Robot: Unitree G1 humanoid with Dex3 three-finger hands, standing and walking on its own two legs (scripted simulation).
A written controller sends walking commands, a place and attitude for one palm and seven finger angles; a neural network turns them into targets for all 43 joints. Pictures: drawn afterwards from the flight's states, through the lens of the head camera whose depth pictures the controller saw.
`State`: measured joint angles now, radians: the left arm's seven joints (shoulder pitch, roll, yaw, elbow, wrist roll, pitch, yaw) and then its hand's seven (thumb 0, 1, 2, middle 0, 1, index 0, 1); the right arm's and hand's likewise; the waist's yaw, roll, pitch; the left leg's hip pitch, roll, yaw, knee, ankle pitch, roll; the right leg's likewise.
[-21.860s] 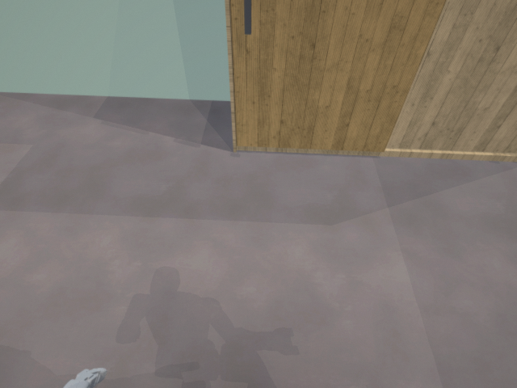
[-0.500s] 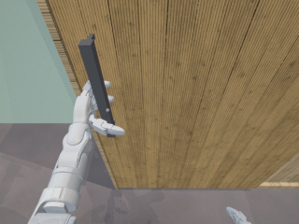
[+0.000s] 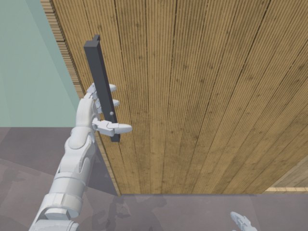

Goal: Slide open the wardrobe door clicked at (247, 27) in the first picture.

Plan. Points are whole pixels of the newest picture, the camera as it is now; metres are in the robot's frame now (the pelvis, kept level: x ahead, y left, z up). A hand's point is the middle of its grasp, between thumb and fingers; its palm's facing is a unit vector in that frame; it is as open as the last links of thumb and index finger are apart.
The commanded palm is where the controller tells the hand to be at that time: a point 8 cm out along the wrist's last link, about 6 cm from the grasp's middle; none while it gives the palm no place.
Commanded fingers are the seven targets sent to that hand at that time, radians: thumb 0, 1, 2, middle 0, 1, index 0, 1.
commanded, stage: grip the handle and tug to test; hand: left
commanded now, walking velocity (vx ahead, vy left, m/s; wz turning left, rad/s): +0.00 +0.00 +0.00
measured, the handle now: (108, 97) +0.44 +0.15 +0.12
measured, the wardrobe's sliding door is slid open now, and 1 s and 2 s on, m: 0.00 0.00 0.02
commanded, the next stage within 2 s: tug the door sideways, standing still in 1.18 s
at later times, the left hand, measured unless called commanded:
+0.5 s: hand (112, 112) +0.38 +0.13 +0.12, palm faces +0.05 -1.00 +0.00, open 6.4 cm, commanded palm +0.35 +0.17 +0.12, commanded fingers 0.00 0.90 0.90 -0.45 -1.40 -0.45 -1.40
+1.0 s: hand (112, 112) +0.38 +0.13 +0.12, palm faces +0.05 -1.00 -0.01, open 6.4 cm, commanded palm +0.34 +0.17 +0.12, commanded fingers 0.00 0.90 0.90 -0.45 -1.40 -0.45 -1.40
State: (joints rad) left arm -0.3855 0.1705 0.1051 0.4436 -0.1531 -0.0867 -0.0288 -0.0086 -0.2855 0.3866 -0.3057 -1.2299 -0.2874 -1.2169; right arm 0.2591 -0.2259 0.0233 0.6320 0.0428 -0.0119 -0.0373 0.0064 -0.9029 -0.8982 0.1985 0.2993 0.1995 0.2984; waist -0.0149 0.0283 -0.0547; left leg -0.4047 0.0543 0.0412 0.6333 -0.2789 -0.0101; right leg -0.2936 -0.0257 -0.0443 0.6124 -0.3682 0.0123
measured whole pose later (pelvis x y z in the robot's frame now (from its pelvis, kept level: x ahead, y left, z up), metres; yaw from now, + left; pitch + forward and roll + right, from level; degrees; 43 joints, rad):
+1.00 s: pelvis +0.01 -0.01 +0.00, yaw +0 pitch +3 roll +0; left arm -0.36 0.16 0.11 0.42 -0.16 -0.08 -0.01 0.01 0.67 0.79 -0.31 -1.36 -0.28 -1.34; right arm 0.27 -0.23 0.01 0.62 0.04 0.00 -0.03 0.01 -0.90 -0.90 0.20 0.30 0.20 0.30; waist -0.01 0.04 -0.06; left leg -0.40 0.06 0.03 0.63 -0.28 -0.02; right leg -0.29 -0.02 -0.05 0.61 -0.38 0.00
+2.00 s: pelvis +0.01 +0.00 +0.00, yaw +3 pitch +4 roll -1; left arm -0.38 0.07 -0.02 0.32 -0.10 0.01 0.13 0.01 0.71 0.81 -0.26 -1.39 -0.21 -1.38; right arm 0.27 -0.22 0.01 0.63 0.02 -0.01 -0.03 0.01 -0.90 -0.90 0.20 0.30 0.20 0.30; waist 0.02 0.05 -0.05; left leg -0.43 0.03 -0.01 0.67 -0.30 -0.01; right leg -0.29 -0.04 -0.09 0.63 -0.41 0.01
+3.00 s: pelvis +0.04 -0.16 +0.00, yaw +5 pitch -3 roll -4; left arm -0.43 0.20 0.03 0.19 -0.10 -0.04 0.15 0.00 0.70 0.84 -0.34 -1.40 -0.22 -1.40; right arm 0.14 -0.14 0.03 0.57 0.04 -0.04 -0.04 0.00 -0.90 -0.90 0.20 0.30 0.20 0.30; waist 0.15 0.05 0.23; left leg -0.27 0.27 -0.01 0.58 -0.25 -0.14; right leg -0.36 -0.09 -0.04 0.72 -0.28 0.04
